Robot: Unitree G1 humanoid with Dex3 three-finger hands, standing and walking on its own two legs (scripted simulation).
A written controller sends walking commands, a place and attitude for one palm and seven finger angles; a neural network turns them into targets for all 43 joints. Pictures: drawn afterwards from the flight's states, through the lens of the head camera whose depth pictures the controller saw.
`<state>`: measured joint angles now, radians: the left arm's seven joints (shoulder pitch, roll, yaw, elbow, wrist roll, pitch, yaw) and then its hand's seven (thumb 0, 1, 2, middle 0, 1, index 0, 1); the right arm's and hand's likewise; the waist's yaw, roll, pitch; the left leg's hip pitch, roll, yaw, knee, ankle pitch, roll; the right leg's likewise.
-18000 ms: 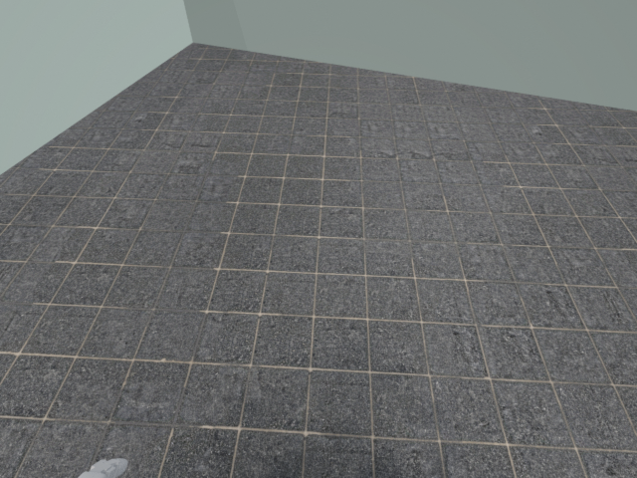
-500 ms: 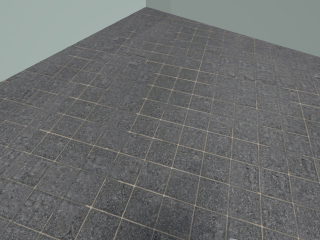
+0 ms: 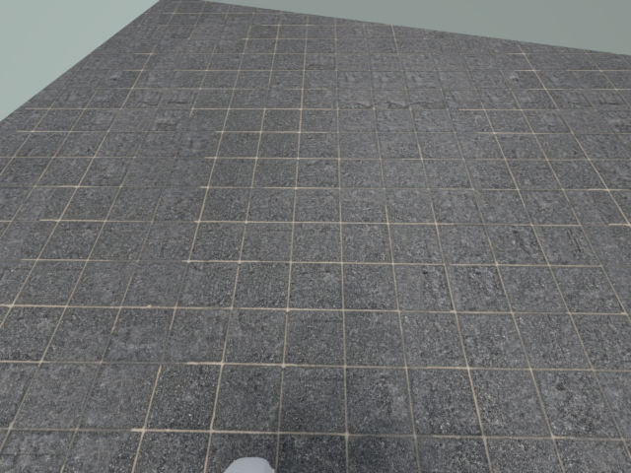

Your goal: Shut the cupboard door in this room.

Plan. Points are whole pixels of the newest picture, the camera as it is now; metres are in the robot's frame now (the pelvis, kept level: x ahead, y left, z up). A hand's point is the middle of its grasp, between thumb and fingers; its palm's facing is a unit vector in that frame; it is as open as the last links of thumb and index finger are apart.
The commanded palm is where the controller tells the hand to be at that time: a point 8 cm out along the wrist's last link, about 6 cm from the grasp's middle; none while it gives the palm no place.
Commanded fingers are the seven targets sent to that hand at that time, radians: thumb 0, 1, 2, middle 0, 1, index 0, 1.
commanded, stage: turn or walk to find it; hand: left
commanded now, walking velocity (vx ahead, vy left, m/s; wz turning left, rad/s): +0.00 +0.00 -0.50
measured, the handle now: out of the picture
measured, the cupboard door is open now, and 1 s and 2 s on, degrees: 89 89 89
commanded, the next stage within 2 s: none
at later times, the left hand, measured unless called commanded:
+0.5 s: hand (200, 469) +0.14 +0.18 -0.16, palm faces -0.27 -0.93 -0.25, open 7.4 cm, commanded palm none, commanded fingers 0.00 0.90 0.90 -0.20 -0.30 -0.20 -0.30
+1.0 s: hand (208, 463) +0.15 +0.18 -0.18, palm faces -0.43 -0.87 -0.22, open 7.4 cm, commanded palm none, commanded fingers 0.00 0.90 0.90 -0.20 -0.30 -0.20 -0.30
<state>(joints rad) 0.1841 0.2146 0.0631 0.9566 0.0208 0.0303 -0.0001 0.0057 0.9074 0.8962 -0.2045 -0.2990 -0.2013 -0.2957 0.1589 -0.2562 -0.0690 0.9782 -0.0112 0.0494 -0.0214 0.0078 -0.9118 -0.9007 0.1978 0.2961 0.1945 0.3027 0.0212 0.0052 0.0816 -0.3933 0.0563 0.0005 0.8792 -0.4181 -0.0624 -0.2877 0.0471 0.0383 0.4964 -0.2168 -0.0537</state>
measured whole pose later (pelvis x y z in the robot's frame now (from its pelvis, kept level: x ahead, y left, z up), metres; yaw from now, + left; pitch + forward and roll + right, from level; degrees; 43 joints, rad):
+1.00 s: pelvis -0.01 +0.03 -0.01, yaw -30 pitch +1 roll -1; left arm 0.18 0.26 0.08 0.95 0.02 0.07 0.00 0.01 0.91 0.90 -0.20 -0.30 -0.20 -0.30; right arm 0.15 -0.20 -0.03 0.90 -0.01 0.00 -0.02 0.01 -0.91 -0.90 0.20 0.30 0.20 0.30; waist 0.03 -0.05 0.07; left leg -0.27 0.04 0.09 0.59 -0.33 0.02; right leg -0.42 0.06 0.08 0.84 -0.46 0.02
